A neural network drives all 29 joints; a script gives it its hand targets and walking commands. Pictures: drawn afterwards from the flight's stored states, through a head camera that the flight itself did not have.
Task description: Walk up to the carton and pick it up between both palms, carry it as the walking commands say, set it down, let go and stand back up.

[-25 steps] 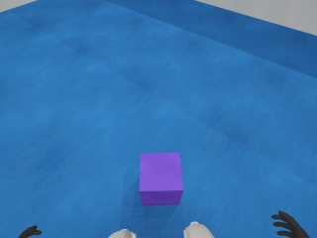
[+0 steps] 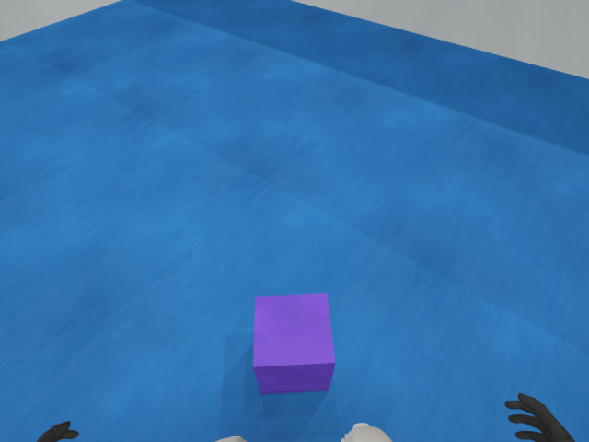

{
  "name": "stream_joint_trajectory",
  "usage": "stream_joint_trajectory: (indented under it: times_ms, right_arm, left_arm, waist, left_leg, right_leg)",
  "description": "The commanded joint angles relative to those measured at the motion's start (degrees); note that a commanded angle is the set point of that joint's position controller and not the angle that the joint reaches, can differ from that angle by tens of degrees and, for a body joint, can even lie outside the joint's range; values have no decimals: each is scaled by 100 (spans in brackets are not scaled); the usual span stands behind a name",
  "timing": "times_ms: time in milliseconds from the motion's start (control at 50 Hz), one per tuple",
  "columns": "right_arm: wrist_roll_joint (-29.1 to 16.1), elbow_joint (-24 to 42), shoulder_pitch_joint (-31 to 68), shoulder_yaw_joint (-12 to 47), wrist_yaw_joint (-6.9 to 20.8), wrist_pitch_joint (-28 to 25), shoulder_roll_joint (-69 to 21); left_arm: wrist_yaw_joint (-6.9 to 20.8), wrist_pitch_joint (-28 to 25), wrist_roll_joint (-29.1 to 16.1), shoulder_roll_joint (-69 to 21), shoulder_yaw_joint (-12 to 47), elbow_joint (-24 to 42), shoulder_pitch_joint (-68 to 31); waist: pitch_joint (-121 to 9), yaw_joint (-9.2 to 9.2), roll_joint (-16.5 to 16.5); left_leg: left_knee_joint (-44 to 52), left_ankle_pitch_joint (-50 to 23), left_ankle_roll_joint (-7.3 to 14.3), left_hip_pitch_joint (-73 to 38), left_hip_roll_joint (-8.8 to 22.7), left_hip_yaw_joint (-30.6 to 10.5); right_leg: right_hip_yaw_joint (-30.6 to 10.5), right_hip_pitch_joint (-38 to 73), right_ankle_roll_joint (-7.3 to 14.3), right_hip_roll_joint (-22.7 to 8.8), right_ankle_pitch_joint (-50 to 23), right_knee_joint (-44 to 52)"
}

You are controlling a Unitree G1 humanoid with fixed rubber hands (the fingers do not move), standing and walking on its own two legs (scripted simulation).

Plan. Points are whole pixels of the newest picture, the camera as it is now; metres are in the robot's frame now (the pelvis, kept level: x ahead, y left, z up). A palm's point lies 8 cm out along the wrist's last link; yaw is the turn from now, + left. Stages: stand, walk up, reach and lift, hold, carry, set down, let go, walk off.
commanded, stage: walk up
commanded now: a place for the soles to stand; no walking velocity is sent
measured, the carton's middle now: (293, 344) +0.49 +0.02 -0.59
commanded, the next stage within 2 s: reach and lift in 0.50 s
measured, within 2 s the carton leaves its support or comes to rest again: neither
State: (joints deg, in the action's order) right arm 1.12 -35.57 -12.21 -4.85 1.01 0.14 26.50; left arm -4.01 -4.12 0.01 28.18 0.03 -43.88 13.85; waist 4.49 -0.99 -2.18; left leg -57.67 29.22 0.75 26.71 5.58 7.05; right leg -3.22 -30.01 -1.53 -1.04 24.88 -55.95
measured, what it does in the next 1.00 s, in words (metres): stands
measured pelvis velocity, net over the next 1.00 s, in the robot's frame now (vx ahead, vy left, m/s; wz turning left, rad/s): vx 0.00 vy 0.00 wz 0.01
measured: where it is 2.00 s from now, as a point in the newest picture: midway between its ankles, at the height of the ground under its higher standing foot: outside the picture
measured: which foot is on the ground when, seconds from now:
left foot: down 0.00-1.00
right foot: down 0.00-1.00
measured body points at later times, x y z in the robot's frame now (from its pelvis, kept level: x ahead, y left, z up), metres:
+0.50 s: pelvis +0.00 +0.00 +0.00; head +0.03 -0.01 +0.45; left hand +0.13 +0.34 -0.07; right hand +0.14 -0.33 -0.07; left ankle +0.01 +0.11 -0.68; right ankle +0.05 -0.15 -0.68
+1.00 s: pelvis +0.00 +0.00 +0.00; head +0.13 -0.02 +0.42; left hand +0.24 +0.29 -0.09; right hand +0.26 -0.28 -0.10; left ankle +0.01 +0.11 -0.68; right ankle +0.05 -0.15 -0.68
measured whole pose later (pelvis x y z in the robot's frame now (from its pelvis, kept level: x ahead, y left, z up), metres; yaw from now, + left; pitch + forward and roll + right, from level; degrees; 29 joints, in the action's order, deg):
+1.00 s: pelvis +0.00 +0.00 +0.00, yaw +1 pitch +6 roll +0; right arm 2.2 -35.3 7.3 -8.8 0.4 2.1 19.7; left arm -2.0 0.6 0.8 18.4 -4.7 -41.7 -8.4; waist 11.2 0.2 -3.4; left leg -58.3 28.0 0.9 36.3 4.3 6.7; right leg -3.2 -39.3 -3.6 -2.2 23.5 -56.5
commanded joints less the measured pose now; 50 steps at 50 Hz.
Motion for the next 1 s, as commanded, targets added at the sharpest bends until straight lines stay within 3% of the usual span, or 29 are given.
stream_joint_trajectory:
  times_ms: [0, 20, 60, 80, 100, 120, 140, 160, 200, 240, 260, 280, 300, 320, 340, 360, 380, 400, 440, 460, 480, 500, 520, 560, 660, 740, 840, 960, 980]
  right_arm:
    - [95, -170, -142, -447, 22, -217, 1637]
    - [84, -90, 14, -399, 9, -209, 1582]
    - [29, -6, 388, -288, 30, -163, 1360]
    - [7, 75, 401, -240, 9, -140, 1198]
    - [-76, 174, 387, -246, -14, -106, 1076]
    - [-117, 211, 398, -207, -24, -48, 975]
    - [-103, 157, 347, -249, -29, -35, 1105]
    - [-81, 93, 229, -269, -16, -62, 1059]
    - [-10, -85, -72, -340, 0, -135, 1119]
    - [41, -211, -331, -393, -4, -204, 1492]
    - [52, -137, -137, -388, 12, -200, 1570]
    - [57, -104, 10, -391, 13, -192, 1620]
    - [28, -61, 199, -364, 12, -166, 1534]
    - [33, -22, 422, -288, 14, -140, 1358]
    - [-44, 85, 435, -228, -4, -104, 1173]
    - [-79, 179, 472, -230, -22, -73, 1051]
    - [-111, 221, 467, -224, -31, -24, 984]
    - [-93, 171, 392, -249, -25, -16, 1055]
    - [-39, -33, 167, -285, 0, -82, 1046]
    - [13, -115, -80, -347, 9, -117, 1168]
    - [31, -219, -376, -391, 9, -157, 1393]
    - [275, 1538, 1582, -805, 28, -231, 666]
    - [434, 840, 1371, -974, 105, -139, 619]
    - [494, 420, 1285, -1197, 115, -124, 606]
    - [300, 358, 963, -1092, 22, -105, 499]
    - [117, 357, 1440, -969, -43, -115, 307]
    - [-71, 394, 2174, -837, -141, 48, 48]
    - [-143, 289, 2814, -835, -225, 244, -14]
    - [-120, 221, 2743, -778, -241, 273, -42]
  left_arm:
    - [-61, -70, 107, 1240, -485, 90, -297]
    - [-31, -101, 57, 1250, -503, 66, -85]
    - [20, -222, 101, 1250, -543, -91, 494]
    - [5, -258, 149, 1392, -590, -173, 691]
    - [-3, -265, 189, 1663, -673, -172, 804]
    - [-43, -247, 194, 1814, -679, -83, 808]
    - [-71, -206, 153, 1881, -635, -32, 588]
    - [-90, -165, 165, 1853, -610, -1, 332]
    - [-81, -109, 151, 1538, -501, 22, -65]
    - [-75, -75, 54, 1034, -393, 144, -284]
    - [-78, -81, 81, 1134, -459, 118, -194]
    - [-67, -99, 52, 1210, -471, 68, -27]
    - [-29, -138, 36, 1150, -479, -21, 282]
    - [-14, -207, 83, 1217, -514, -109, 500]
    - [-22, -246, 134, 1389, -572, -159, 648]
    - [-33, -257, 180, 1670, -652, -137, 700]
    - [-62, -230, 169, 1817, -646, -108, 774]
    - [-90, -195, 151, 1929, -623, -58, 502]
    - [-93, -125, 158, 1635, -529, -34, 78]
    - [-75, -100, 159, 1446, -467, 67, -116]
    - [-52, -74, 111, 1161, -397, 82, -285]
    - [290, 124, 264, 213, -1400, 1966, -2296]
    - [348, 221, 607, 329, -1557, 1419, -1775]
    - [373, 213, 602, 429, -1450, 1272, -1588]
    - [279, 239, 717, 508, -1625, 1013, -1185]
    - [222, 213, 663, 323, -1517, 1278, -1776]
    - [150, 348, 544, 300, -1554, 1490, -2498]
    - [137, 561, 256, 110, -1459, 1305, -3158]
    - [141, 623, 114, 12, -1459, 1105, -2951]
  waist:
    - [-40, -342, -810]
    - [-176, -177, -648]
    - [-603, 223, -443]
    - [-869, 273, 137]
    - [-1050, 244, 948]
    - [-984, 292, 1193]
    - [-914, 191, 993]
    - [-787, 51, 917]
    - [-702, -232, 458]
    - [-489, -387, -772]
    - [-415, -264, -812]
    - [-443, -165, -818]
    - [-548, 48, -688]
    - [-735, 216, -383]
    - [-869, 258, 380]
    - [-859, 238, 1003]
    - [-926, 257, 1067]
    - [-753, 152, 1056]
    - [-626, -101, 649]
    - [-630, -273, 351]
    - [-624, -428, -369]
    - [654, 208, 22]
    - [821, 258, -188]
    - [252, 239, -403]
    - [-693, 115, 9]
    - [-800, 101, -67]
    - [-1418, 262, 345]
    - [-2105, 67, 334]
    - [-2300, 91, 565]
  left_leg:
    - [3378, 56, 1237, -1015, 1820, -2793]
    - [3018, -845, 1379, -911, 1779, -2398]
    - [1862, -1903, 841, -259, 1111, -1110]
    - [1125, -1854, 485, -39, 706, -577]
    - [219, -1315, 234, 369, 214, -353]
    - [13, -382, 54, 625, -99, -590]
    - [283, 146, 55, 434, -168, -644]
    - [650, -51, 110, 183, -132, -663]
    - [1473, -383, 369, -827, 162, -1041]
    - [2928, -359, 887, -1247, 1396, -2086]
    - [2935, -1083, 1303, -1135, 1813, -2354]
    - [2726, -1693, 1412, -1070, 1834, -2173]
    - [2340, -2044, 1260, -800, 1578, -1646]
    - [1781, -2086, 875, -343, 1138, -1038]
    - [1070, -1722, 497, 32, 691, -632]
    - [271, -1226, 219, 403, 176, -355]
    - [124, -340, 73, 495, -105, -565]
    - [341, 100, 79, 308, -144, -629]
    - [1156, -231, 218, -491, -94, -745]
    - [1745, 52, 452, -1031, 247, -1227]
    - [2592, 302, 664, -1400, 887, -1741]
    - [2097, -258, -372, 935, -555, -654]
    - [2298, -205, -405, 927, -584, -388]
    - [2491, 106, -445, 834, -411, -637]
    - [2084, -556, -377, 388, -583, -533]
    - [1568, -1225, -437, 444, -630, -630]
    - [963, -2053, -404, 447, -708, -623]
    - [623, -2607, -401, 418, -744, -741]
    - [604, -2828, -363, 335, -751, -761]
  right_leg:
    - [382, -1338, 355, 1, 828, -509]
    - [507, -949, 334, -101, 915, -344]
    - [466, 614, 420, -83, -693, 1039]
    - [-114, 1022, 541, -179, -1728, 1146]
    - [-1415, 1219, 931, -679, -1981, 1528]
    - [-2618, 1221, 1463, -1140, -2081, 1898]
    - [-2896, 1032, 1752, -1338, -1960, 1967]
    - [-2677, 746, 1658, -1183, -1658, 1848]
    - [-1494, -377, 1120, -678, -1255, 1270]
    - [427, -1119, 439, 143, -583, -140]
    - [621, -1046, 345, 48, 625, -315]
    - [642, -759, 335, -44, 974, -107]
    - [682, -87, 358, -79, 337, 554]
    - [430, 635, 413, -99, -919, 1069]
    - [-306, 1016, 608, -236, -1696, 1221]
    - [-1519, 1064, 1027, -756, -1991, 1601]
    - [-2541, 1045, 1479, -1105, -1939, 1917]
    - [-2764, 767, 1682, -1279, -1722, 2007]
    - [-2048, -67, 1330, -903, -1137, 1745]
    - [-1316, -710, 1000, -561, -899, 1235]
    - [-136, -1121, 590, -38, -753, 256]
    - [841, -521, 119, 156, -7, 1243]
    - [1072, -285, 21, 407, -25, 1426]
    - [1283, 203, -113, 536, -212, 1193]
    - [1008, 812, -281, 553, -759, 1157]
    - [848, 305, -212, 502, -1146, 875]
    - [780, -296, -201, 538, -1435, 555]
    - [761, -1075, -165, 510, -1781, 230]
    - [739, -1097, -172, 513, -1888, 224]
